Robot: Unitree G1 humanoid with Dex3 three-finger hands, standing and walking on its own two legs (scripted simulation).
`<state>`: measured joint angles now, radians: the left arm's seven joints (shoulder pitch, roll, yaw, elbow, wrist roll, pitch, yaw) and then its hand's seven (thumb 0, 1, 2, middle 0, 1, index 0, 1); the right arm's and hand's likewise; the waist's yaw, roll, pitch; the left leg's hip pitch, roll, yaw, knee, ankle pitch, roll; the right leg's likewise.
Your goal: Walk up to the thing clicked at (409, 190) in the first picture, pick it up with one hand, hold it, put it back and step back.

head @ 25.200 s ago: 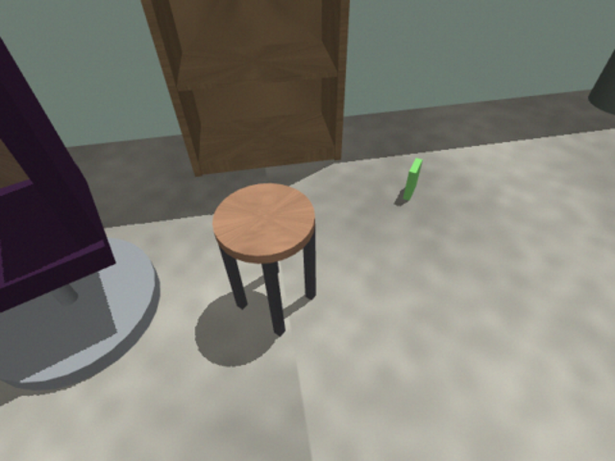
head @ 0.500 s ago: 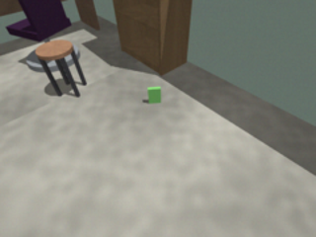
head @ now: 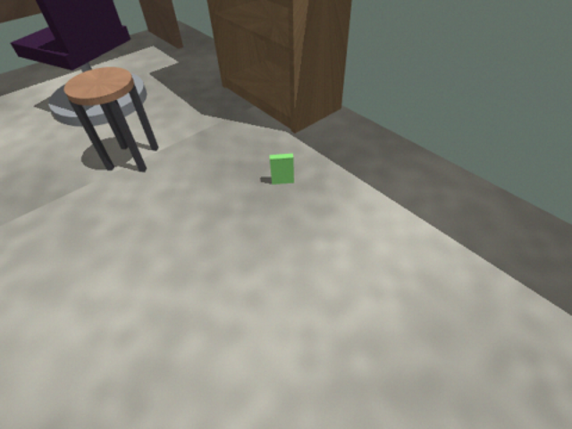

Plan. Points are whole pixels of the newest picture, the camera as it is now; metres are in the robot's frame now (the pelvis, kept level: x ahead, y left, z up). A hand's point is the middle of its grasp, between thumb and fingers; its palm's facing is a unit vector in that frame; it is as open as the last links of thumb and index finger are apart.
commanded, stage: stand
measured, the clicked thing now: (282, 169) +1.41 +0.10 -0.70
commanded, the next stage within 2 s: none
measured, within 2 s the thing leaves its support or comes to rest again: neither
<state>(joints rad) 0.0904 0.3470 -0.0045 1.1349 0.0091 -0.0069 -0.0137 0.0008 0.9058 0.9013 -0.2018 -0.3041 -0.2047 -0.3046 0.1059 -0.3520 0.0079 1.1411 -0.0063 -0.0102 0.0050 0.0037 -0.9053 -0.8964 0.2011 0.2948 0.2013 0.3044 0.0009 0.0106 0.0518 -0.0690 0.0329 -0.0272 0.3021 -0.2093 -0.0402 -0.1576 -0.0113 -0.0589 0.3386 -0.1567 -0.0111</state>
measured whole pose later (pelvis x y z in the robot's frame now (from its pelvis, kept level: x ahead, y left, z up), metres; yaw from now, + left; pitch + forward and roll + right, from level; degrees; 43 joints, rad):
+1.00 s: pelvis +0.00 +0.00 +0.00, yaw +0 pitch -2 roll +0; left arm 0.11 0.35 0.00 1.13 0.01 -0.01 -0.01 0.00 0.91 0.90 -0.20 -0.30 -0.21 -0.30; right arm 0.14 -0.36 0.01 1.13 -0.01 -0.01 0.01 0.00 -0.91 -0.90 0.20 0.29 0.20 0.30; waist 0.00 0.01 0.05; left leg -0.06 0.04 -0.02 0.30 -0.21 -0.04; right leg -0.15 -0.01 -0.05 0.33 -0.15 -0.01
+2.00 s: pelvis +0.01 +0.00 +0.00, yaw -1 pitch -2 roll +0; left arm 0.11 0.35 0.00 1.13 0.01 -0.01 -0.01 0.00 0.91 0.90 -0.20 -0.30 -0.20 -0.30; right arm 0.13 -0.36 0.01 1.11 -0.01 -0.01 0.00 0.00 -0.90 -0.90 0.20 0.29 0.20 0.30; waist 0.00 0.01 0.05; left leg -0.04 0.03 -0.02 0.29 -0.22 -0.04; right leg -0.14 -0.01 -0.05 0.33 -0.16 -0.01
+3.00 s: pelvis +0.01 +0.00 +0.00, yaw -1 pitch -2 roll +0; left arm 0.11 0.35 0.00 1.13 0.01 -0.01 -0.01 0.00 0.91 0.90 -0.20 -0.30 -0.20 -0.30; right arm 0.14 -0.36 0.01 1.11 -0.01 -0.01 0.00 0.00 -0.91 -0.90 0.20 0.29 0.20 0.30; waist 0.00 0.01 0.05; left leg -0.05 0.03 -0.01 0.29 -0.22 -0.04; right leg -0.14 -0.01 -0.04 0.34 -0.16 -0.01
